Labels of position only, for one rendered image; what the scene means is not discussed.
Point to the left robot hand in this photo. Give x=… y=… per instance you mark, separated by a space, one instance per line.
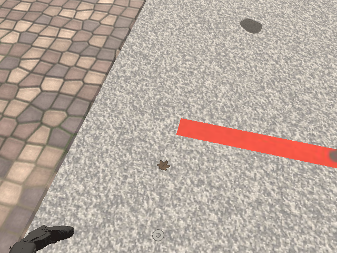
x=41 y=237

